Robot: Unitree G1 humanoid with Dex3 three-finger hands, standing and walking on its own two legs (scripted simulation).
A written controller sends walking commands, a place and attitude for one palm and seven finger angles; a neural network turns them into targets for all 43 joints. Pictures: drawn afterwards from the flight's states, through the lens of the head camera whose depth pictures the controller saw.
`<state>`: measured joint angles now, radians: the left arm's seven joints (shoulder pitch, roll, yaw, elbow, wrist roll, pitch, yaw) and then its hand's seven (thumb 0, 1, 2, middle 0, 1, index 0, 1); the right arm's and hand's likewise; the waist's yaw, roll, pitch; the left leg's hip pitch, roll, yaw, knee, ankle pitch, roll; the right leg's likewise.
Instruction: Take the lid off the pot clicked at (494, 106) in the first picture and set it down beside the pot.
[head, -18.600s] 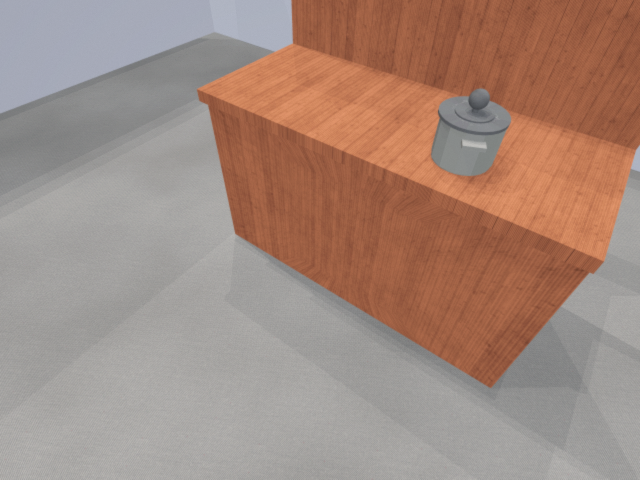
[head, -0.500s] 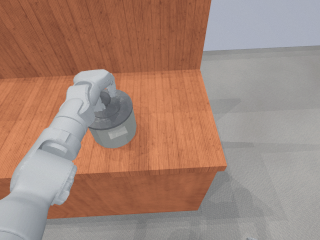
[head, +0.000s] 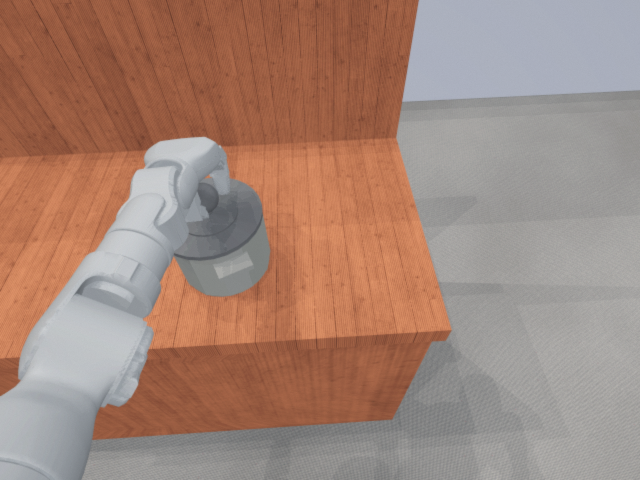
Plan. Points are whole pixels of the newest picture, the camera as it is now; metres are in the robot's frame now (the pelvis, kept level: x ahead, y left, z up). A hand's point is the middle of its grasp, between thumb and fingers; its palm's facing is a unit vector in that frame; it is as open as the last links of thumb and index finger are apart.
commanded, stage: close the fingers and squeeze the knob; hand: left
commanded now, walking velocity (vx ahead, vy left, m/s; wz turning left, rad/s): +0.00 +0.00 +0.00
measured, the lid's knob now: (202, 198) +0.49 +0.16 +0.07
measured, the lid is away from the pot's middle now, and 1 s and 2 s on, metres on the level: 0.00 0.00 0.02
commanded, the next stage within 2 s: lift the lid straight up in 0.06 s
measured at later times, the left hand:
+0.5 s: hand (201, 194) +0.47 +0.15 +0.10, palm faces -0.31 -0.06 -0.95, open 7.4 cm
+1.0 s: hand (186, 174) +0.46 +0.16 +0.15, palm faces -0.27 -0.05 -0.96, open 7.4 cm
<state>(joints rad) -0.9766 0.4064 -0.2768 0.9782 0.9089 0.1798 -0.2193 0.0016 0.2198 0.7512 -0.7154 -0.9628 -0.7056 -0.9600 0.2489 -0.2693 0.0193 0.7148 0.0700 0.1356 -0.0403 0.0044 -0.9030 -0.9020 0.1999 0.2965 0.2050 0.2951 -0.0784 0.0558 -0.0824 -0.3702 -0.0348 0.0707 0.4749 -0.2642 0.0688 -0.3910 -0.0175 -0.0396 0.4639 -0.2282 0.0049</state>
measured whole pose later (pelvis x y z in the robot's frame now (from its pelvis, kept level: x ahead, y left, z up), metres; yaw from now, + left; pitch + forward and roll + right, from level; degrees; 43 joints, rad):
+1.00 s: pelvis +0.00 -0.01 +0.00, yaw +1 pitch +6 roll +0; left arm -0.98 0.42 -0.29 0.82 0.89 0.23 -0.31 0.00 0.21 0.76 -0.73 -0.95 -0.72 -0.95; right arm 0.17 -0.27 0.04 0.70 0.07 0.10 -0.04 0.01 -0.90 -0.90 0.20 0.30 0.20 0.30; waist -0.05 0.07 -0.05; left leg -0.29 -0.04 0.05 0.42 -0.24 0.06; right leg -0.31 -0.02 -0.06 0.42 -0.22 0.00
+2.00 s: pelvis +0.00 +0.01 +0.01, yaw +2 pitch +6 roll +0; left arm -1.20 0.45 -0.30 0.85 0.92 0.31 -0.45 0.00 0.21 0.76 -0.74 -0.95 -0.72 -0.95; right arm 0.20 -0.28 0.04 0.71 0.06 0.05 -0.03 0.01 -0.90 -0.90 0.20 0.30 0.21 0.30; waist -0.06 0.07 -0.05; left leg -0.26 -0.06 0.04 0.37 -0.21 0.08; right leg -0.28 -0.04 -0.06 0.38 -0.20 0.01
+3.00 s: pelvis -0.01 +0.01 +0.01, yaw +2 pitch +6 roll -1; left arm -1.18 0.65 -0.21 0.90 0.94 0.18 -0.51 0.00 0.21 0.75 -0.74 -0.95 -0.72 -0.95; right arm 0.22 -0.29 0.04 0.70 0.08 0.08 -0.06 0.01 -0.90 -0.90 0.20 0.30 0.21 0.30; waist -0.07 0.05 -0.03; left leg -0.28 -0.06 0.04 0.39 -0.21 0.08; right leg -0.27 -0.03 -0.06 0.35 -0.17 0.02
